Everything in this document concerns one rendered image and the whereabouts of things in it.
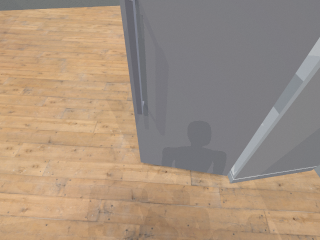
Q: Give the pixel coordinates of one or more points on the handle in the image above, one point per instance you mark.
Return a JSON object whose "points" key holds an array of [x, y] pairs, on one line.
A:
{"points": [[134, 51]]}

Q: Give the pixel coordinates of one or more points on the fridge door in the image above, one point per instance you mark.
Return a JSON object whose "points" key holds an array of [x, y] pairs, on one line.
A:
{"points": [[211, 71]]}

